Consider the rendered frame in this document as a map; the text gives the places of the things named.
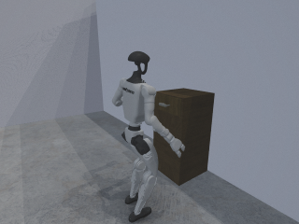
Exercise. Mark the robot right hand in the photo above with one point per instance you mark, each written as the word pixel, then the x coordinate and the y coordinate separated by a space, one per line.
pixel 176 145

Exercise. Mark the handle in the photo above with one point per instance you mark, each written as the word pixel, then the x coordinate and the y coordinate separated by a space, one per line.
pixel 163 104

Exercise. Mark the left robot thigh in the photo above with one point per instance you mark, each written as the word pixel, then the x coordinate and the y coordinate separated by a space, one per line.
pixel 139 163

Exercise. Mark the right robot forearm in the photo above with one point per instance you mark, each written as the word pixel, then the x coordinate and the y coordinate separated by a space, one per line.
pixel 158 127

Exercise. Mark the drawer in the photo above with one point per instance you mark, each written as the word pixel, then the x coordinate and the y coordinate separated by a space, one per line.
pixel 174 104

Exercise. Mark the robot right upper arm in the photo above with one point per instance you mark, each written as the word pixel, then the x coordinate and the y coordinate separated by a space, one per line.
pixel 149 94

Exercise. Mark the cabinet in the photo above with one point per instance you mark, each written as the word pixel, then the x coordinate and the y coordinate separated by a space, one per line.
pixel 192 128

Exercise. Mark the robot left upper arm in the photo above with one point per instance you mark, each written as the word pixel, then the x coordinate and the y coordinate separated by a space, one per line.
pixel 116 100

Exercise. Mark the humanoid robot torso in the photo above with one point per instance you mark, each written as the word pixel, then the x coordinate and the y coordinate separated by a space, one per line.
pixel 133 105

